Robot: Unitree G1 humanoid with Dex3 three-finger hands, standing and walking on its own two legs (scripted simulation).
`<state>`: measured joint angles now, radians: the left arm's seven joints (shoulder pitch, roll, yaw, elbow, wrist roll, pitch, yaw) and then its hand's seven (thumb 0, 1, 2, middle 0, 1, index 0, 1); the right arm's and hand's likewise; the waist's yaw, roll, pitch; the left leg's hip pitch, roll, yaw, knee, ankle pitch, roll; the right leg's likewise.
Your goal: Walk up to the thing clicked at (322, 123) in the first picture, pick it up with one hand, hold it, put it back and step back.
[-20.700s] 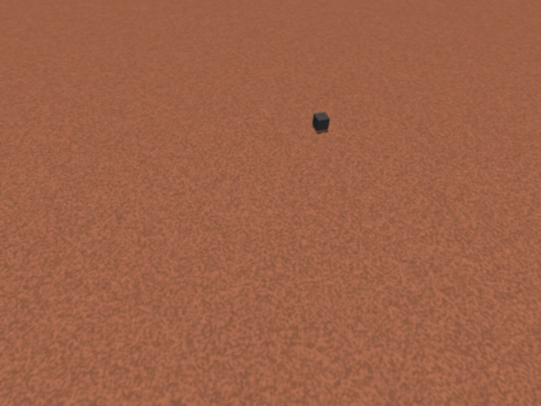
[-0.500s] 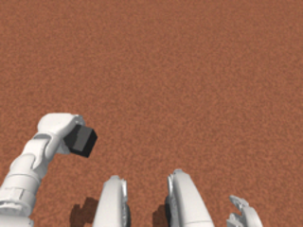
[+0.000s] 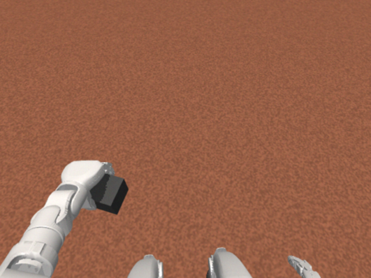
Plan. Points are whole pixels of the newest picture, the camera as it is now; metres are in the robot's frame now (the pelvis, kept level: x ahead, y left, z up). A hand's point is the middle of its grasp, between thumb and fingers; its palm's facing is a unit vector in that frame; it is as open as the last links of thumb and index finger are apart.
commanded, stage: lift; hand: left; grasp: from above
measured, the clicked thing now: (107, 193) +0.34 +0.20 -0.11
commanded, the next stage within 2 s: hold in 0.16 s
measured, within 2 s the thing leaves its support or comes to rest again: neither
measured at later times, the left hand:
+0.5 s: hand (84, 176) +0.34 +0.22 -0.01, palm faces -0.47 +0.00 -0.88, open 9.8 cm
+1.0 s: hand (84, 177) +0.33 +0.21 +0.02, palm faces -0.47 +0.00 -0.89, open 9.8 cm
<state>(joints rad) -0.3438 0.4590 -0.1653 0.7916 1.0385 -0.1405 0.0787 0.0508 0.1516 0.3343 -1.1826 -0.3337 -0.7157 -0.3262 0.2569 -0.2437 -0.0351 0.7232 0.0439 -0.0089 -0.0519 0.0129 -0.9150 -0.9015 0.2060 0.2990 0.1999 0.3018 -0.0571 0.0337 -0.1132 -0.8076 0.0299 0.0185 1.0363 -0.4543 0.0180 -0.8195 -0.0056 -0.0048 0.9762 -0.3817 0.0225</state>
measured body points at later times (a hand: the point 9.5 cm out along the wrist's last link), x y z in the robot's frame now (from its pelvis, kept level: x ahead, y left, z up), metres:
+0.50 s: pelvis +0.03 +0.00 +0.04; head +0.07 -0.01 +0.49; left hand +0.36 +0.22 +0.04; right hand +0.14 -0.27 -0.08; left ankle +0.03 +0.11 -0.67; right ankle +0.06 -0.14 -0.67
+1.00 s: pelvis +0.03 -0.01 +0.05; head +0.05 -0.02 +0.50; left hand +0.35 +0.21 +0.07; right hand +0.15 -0.27 -0.07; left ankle +0.03 +0.11 -0.67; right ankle +0.06 -0.14 -0.67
